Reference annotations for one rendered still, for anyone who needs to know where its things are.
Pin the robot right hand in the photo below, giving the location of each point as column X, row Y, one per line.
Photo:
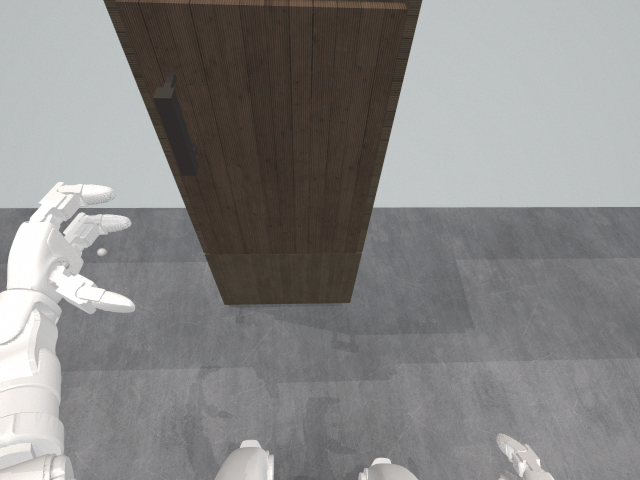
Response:
column 525, row 461

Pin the left robot thigh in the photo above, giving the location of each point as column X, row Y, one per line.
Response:
column 247, row 463

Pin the handle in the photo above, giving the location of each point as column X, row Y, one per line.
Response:
column 168, row 107

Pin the right robot shin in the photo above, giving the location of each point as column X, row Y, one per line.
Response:
column 381, row 460

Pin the robot left upper arm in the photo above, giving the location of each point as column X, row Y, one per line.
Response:
column 45, row 467

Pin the cupboard door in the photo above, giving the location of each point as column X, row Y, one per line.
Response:
column 285, row 100

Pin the robot left hand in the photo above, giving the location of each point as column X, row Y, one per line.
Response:
column 38, row 248

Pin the left robot forearm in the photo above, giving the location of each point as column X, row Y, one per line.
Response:
column 30, row 377

